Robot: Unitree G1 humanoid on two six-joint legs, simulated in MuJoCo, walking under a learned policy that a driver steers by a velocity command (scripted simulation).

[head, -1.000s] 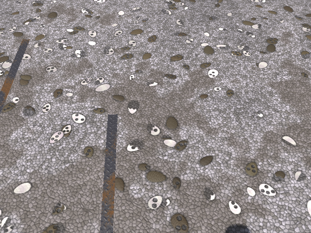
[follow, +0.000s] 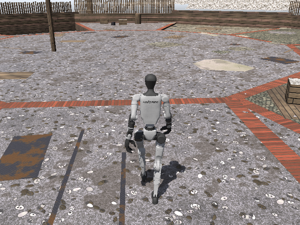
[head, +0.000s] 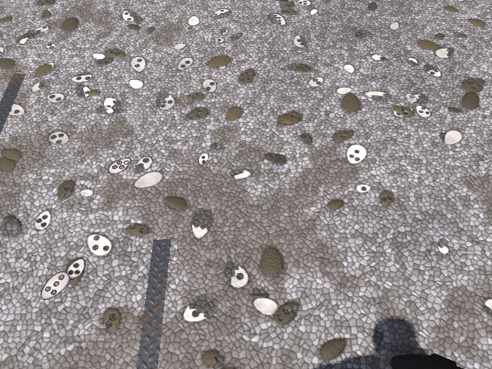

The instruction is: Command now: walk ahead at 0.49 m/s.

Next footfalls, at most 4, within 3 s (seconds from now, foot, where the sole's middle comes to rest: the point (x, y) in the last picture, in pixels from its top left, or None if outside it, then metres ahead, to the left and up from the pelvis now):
0.04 left None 0.19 0.06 -0.76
0.60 right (321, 346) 0.50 -0.12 -0.76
1.16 left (258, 245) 0.79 0.06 -0.76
1.72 right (315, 169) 1.10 -0.11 -0.76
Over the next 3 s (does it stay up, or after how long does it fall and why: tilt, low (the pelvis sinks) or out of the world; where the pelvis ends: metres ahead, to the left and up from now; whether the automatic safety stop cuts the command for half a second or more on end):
stays up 1.37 0.12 0.01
